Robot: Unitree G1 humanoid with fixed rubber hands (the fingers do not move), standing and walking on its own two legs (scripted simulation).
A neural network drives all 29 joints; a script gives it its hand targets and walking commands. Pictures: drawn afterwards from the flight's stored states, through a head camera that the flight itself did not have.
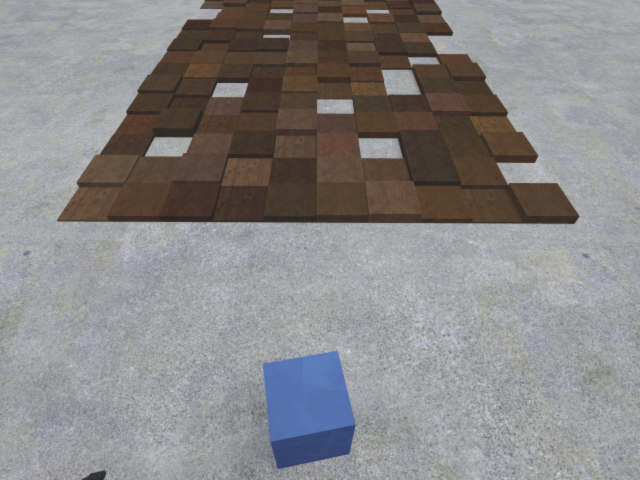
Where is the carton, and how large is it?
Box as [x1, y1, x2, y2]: [263, 351, 355, 468]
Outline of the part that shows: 337,351 263,364 270,441 278,468 349,453 355,423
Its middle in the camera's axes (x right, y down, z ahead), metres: -0.03 +0.49 +1.10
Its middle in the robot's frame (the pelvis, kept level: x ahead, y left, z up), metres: +0.45 +0.05 -0.66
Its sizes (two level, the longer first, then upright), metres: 0.210 0.200 0.250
